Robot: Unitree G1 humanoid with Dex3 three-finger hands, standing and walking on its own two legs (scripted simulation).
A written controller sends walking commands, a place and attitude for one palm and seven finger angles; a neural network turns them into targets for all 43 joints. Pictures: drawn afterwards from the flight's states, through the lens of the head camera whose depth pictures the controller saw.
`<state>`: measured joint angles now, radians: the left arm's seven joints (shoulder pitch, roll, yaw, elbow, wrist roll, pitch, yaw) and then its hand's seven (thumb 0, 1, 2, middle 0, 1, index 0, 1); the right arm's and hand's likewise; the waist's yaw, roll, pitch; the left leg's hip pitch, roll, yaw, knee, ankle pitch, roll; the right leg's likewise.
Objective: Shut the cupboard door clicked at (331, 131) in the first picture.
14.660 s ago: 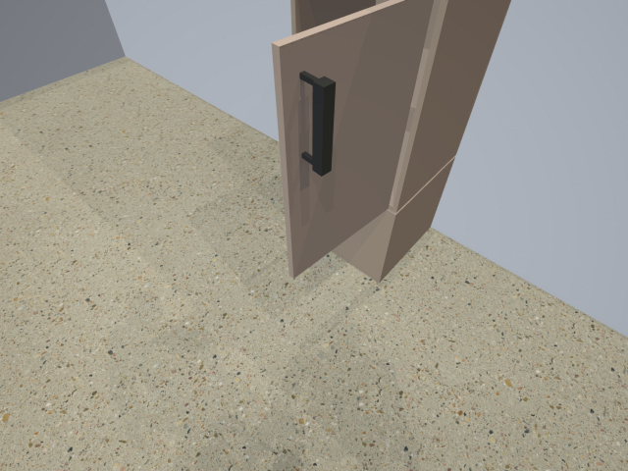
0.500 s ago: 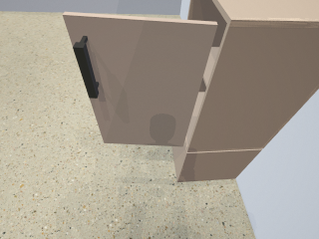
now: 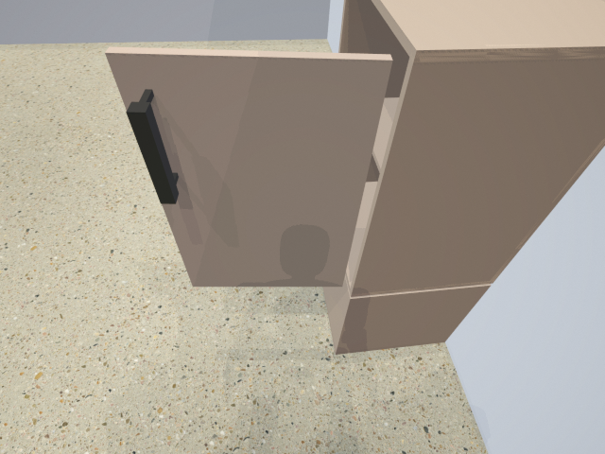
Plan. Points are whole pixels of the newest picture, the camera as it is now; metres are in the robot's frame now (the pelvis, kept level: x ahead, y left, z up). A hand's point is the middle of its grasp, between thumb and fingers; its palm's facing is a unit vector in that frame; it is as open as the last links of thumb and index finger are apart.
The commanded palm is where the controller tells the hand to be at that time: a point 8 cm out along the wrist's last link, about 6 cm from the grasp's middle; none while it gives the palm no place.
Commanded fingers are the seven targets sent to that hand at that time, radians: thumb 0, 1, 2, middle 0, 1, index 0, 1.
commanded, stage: look again from close up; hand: left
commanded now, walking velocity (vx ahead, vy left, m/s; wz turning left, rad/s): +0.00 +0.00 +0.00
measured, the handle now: (159, 149) +0.51 +0.26 +0.11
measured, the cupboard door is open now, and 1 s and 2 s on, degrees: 84 84 84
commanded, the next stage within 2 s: shuffle to correct the standing spot in 0.48 s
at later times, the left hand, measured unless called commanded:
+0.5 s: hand out of the picture -0.01 +0.15 -0.17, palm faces -0.03 -0.98 -0.21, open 7.4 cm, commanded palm none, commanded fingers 0.00 0.90 0.90 -0.20 -0.30 -0.20 -0.30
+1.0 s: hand out of the picture +0.01 +0.18 -0.19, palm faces +0.05 -0.98 -0.19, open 7.4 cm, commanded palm none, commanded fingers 0.00 0.90 0.90 -0.20 -0.30 -0.20 -0.30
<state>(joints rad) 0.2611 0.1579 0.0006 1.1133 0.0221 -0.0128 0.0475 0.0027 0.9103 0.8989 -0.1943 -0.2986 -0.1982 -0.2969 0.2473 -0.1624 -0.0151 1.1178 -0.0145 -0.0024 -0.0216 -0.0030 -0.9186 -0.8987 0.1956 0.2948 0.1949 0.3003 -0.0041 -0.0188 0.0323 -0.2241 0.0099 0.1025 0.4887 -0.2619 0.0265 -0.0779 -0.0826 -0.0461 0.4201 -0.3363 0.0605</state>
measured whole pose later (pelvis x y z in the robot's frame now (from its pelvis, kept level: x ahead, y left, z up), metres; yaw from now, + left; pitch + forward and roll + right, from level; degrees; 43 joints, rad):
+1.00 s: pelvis +0.03 +0.00 +0.00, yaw +2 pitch +1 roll +0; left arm 0.30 0.20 0.04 1.08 0.03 0.01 0.01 0.01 0.91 0.90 -0.19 -0.30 -0.20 -0.30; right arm 0.30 -0.16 0.00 1.04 -0.03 -0.06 -0.02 0.00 -0.91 -0.90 0.19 0.29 0.19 0.30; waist 0.00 -0.05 0.05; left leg -0.23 0.00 0.11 0.54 -0.33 0.05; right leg -0.40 -0.06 -0.07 1.10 -0.51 -0.03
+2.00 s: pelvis +0.06 +0.01 +0.00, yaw +3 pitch +1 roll +1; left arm 0.29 0.15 0.01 1.05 0.02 0.01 0.03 0.00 0.91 0.90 -0.19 -0.30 -0.20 -0.30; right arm 0.18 -0.15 -0.02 1.00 -0.01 0.01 -0.02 -0.01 -0.93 -0.90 0.20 0.30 0.20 0.30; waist 0.01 0.01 0.04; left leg -0.31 0.00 0.09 0.47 -0.17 0.02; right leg -0.17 -0.02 -0.02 0.52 -0.37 -0.01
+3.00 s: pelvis +0.06 +0.06 +0.00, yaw +3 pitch -1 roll -1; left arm 0.32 0.19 -0.01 1.02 0.02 -0.01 0.04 0.00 0.91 0.90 -0.19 -0.30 -0.20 -0.30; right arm 0.25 -0.16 0.01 1.03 -0.02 -0.01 -0.01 0.01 -0.92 -0.90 0.20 0.29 0.19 0.30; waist -0.01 -0.04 0.02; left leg -0.31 -0.03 0.08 0.51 -0.19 0.08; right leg -0.13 -0.04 -0.02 0.47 -0.33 0.03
